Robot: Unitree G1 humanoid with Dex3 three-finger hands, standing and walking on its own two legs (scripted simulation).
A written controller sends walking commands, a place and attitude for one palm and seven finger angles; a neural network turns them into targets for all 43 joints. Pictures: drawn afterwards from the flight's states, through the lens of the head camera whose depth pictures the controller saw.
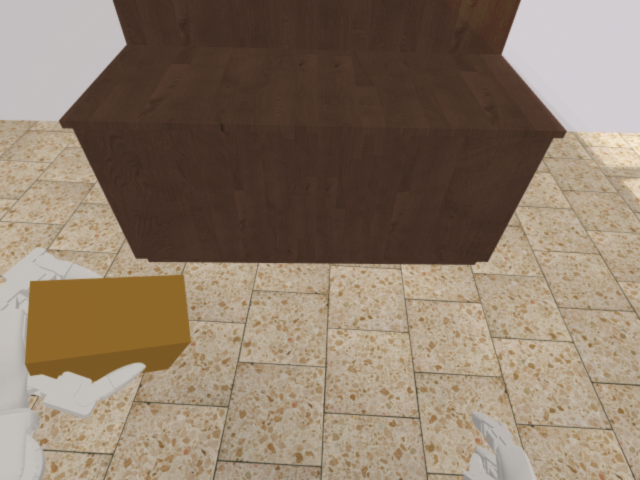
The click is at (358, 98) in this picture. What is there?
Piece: table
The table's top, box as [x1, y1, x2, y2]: [59, 45, 566, 137]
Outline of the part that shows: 59,120 62,127 72,128 521,137 562,137 566,131 501,55 160,45 126,45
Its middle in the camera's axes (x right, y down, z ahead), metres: -0.01 -0.50 +1.26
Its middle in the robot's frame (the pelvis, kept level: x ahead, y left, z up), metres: +1.28 +0.08 -0.09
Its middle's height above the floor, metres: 0.68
